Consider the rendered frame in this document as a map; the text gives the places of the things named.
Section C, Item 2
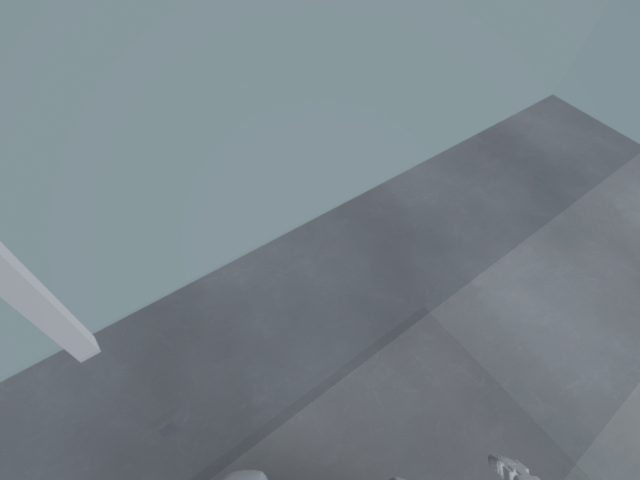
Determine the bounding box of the robot right hand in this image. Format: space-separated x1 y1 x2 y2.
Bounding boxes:
488 454 540 480

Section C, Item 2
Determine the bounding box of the panel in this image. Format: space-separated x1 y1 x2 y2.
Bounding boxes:
0 242 101 362

